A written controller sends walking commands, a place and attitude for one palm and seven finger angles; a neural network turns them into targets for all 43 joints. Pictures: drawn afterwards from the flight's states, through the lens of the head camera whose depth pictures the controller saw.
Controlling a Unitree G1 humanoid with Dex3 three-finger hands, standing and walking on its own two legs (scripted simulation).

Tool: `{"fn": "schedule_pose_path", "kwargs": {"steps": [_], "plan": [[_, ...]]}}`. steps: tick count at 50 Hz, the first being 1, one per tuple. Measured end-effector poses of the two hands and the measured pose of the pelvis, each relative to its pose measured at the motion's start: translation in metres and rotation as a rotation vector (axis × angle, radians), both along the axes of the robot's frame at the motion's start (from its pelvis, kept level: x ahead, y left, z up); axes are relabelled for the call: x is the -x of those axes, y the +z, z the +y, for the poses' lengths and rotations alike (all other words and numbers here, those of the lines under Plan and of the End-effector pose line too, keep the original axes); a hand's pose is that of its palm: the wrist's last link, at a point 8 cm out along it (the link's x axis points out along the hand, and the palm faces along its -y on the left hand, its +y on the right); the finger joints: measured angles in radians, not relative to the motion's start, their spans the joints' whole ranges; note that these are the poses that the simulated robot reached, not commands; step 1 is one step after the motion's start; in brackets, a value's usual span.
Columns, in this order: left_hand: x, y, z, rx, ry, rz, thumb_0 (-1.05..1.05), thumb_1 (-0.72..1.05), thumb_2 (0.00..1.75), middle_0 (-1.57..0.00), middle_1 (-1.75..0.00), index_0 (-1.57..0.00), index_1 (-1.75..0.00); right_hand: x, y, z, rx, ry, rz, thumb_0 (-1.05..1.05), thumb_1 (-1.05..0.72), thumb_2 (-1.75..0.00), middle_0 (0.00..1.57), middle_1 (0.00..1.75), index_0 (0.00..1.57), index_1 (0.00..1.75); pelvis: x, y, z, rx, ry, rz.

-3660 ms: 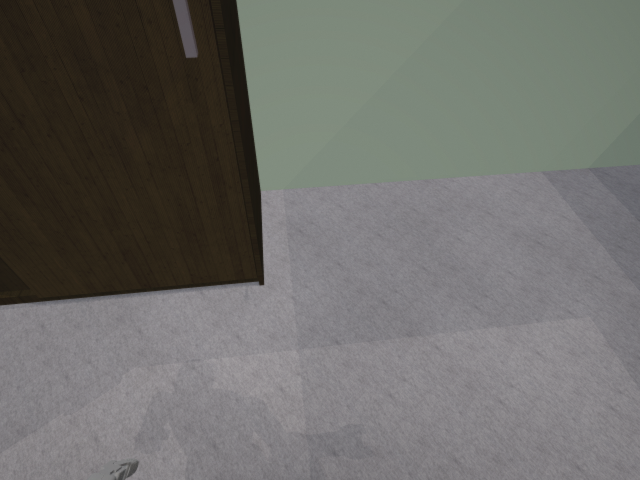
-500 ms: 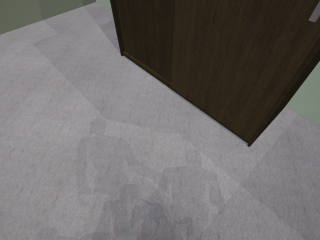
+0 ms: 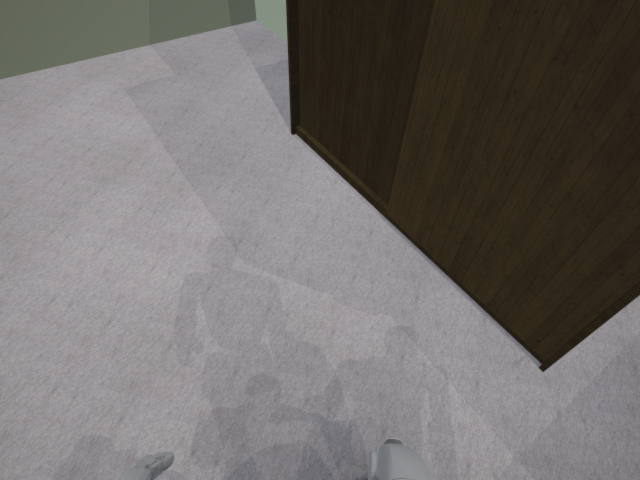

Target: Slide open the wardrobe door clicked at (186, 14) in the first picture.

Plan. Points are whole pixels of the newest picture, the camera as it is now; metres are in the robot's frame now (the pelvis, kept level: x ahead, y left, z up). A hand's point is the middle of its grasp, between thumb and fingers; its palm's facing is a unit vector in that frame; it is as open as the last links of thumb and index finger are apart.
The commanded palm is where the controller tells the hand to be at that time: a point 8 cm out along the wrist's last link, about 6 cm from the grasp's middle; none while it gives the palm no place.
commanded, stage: walk to a spot facing it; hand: right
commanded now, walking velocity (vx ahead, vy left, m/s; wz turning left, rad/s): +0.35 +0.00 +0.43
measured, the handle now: out of the picture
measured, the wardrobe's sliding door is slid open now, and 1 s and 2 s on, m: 0.00 0.00 0.00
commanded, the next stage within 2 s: none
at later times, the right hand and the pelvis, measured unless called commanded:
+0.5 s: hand (473, 371) +0.32 -0.26 -0.16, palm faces -0.18 +0.96 -0.19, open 7.4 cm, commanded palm none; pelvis +0.18 -0.08 +0.00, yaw +16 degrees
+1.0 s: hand (399, 309) +0.43 -0.15 -0.16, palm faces -0.51 +0.83 -0.22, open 7.3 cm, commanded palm none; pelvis +0.26 -0.03 +0.00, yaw +34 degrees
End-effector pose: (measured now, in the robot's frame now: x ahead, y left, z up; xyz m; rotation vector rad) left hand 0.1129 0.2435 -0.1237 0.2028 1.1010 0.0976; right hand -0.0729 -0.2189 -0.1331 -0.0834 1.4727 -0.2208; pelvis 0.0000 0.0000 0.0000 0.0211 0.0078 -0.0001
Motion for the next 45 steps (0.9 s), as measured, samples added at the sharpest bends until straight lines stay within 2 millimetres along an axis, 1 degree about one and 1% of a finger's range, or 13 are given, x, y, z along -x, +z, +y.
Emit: {"fn": "schedule_pose_path", "kwargs": {"steps": [3,5,8,11,15,18,21,25,29,34,38,41,45], "plan": [[-0.050,0.001,-0.022,-0.008,-0.024,-0.042,0.00,0.91,0.90,-0.20,-0.30,-0.20,-0.30,-0.003,-0.010,-0.009,-0.029,-0.014,0.084,0.00,-0.91,-0.89,0.20,0.30,0.20,0.30,-0.030,-0.008,-0.016,-0.013,0.027,0.005],[-0.081,0.001,-0.038,-0.019,-0.026,-0.092,0.00,0.91,0.90,-0.20,-0.30,-0.20,-0.30,-0.012,-0.020,-0.020,-0.050,-0.008,0.137,0.00,-0.90,-0.89,0.20,0.30,0.20,0.30,-0.052,-0.017,-0.028,-0.017,0.054,0.003],[-0.104,0.006,-0.056,-0.035,-0.002,-0.145,0.00,0.91,0.90,-0.20,-0.30,-0.20,-0.30,-0.047,-0.031,-0.041,-0.074,0.019,0.165,0.01,-0.91,-0.89,0.20,0.30,0.20,0.30,-0.077,-0.020,-0.044,-0.013,0.099,-0.020],[-0.098,0.014,-0.066,-0.039,0.074,-0.132,0.00,0.91,0.90,-0.20,-0.30,-0.21,-0.30,-0.110,-0.029,-0.065,-0.068,0.087,0.095,0.01,-0.91,-0.89,0.20,0.30,0.20,0.30,-0.099,-0.010,-0.057,-0.026,0.145,-0.045],[-0.068,0.018,-0.075,-0.045,0.199,-0.047,-0.01,0.92,0.90,-0.20,-0.30,-0.21,-0.30,-0.213,-0.018,-0.090,-0.039,0.165,-0.080,0.01,-0.91,-0.89,0.20,0.30,0.20,0.30,-0.126,0.004,-0.068,-0.031,0.178,-0.053],[-0.048,0.019,-0.070,-0.073,0.287,0.013,-0.02,0.95,0.90,-0.20,-0.30,-0.21,-0.30,-0.281,-0.010,-0.099,-0.018,0.220,-0.188,0.00,-0.91,-0.89,0.19,0.30,0.20,0.30,-0.144,0.007,-0.075,-0.026,0.210,-0.049],[-0.027,0.014,-0.073,-0.073,0.350,0.087,-0.02,0.95,0.90,-0.20,-0.30,-0.21,-0.30,-0.337,-0.004,-0.099,-0.005,0.269,-0.259,0.00,-0.91,-0.89,0.19,0.30,0.19,0.30,-0.161,0.007,-0.077,-0.016,0.240,-0.044],[-0.004,0.004,-0.087,-0.040,0.427,0.177,-0.01,0.93,0.90,-0.20,-0.30,-0.20,-0.30,-0.391,0.000,-0.086,-0.008,0.337,-0.293,0.00,-0.91,-0.89,0.19,0.30,0.19,0.30,-0.181,0.004,-0.077,-0.004,0.282,-0.038],[0.012,-0.007,-0.103,0.014,0.498,0.253,0.00,0.92,0.90,-0.20,-0.30,-0.20,-0.30,-0.429,0.000,-0.061,-0.027,0.422,-0.282,0.00,-0.91,-0.89,0.19,0.30,0.19,0.30,-0.198,0.001,-0.072,0.006,0.330,-0.031],[0.025,-0.020,-0.118,0.086,0.589,0.332,0.00,0.91,0.90,-0.20,-0.30,-0.20,-0.30,-0.472,-0.006,-0.013,-0.060,0.548,-0.268,0.00,-0.91,-0.89,0.19,0.30,0.19,0.30,-0.217,-0.006,-0.060,0.013,0.401,-0.020],[0.029,-0.033,-0.116,0.138,0.650,0.376,0.00,0.91,0.90,-0.20,-0.30,-0.21,-0.30,-0.505,-0.012,0.028,-0.079,0.632,-0.315,0.00,-0.91,-0.89,0.19,0.30,0.20,0.30,-0.231,-0.017,-0.040,0.012,0.444,-0.007],[0.019,-0.037,-0.099,0.141,0.668,0.377,0.00,0.91,0.90,-0.20,-0.30,-0.21,-0.30,-0.517,-0.013,0.045,-0.080,0.649,-0.360,0.00,-0.91,-0.89,0.20,0.30,0.20,0.30,-0.236,-0.019,-0.030,0.005,0.482,-0.016],[-0.025,-0.026,-0.061,0.077,0.678,0.251,0.01,0.91,0.90,-0.20,-0.30,-0.20,-0.30,-0.517,-0.006,0.044,-0.061,0.658,-0.323,0.00,-0.91,-0.89,0.20,0.30,0.20,0.30,-0.246,-0.009,-0.026,0.005,0.532,-0.028]]}}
